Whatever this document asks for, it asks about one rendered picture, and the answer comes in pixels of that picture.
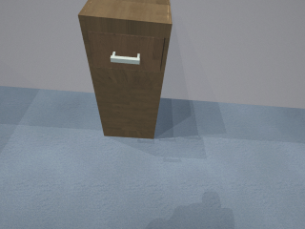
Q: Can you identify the cabinet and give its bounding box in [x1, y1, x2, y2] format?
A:
[78, 0, 173, 139]

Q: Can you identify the handle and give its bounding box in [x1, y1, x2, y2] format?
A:
[111, 52, 140, 65]

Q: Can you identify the drawer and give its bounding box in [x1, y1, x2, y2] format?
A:
[87, 31, 165, 72]

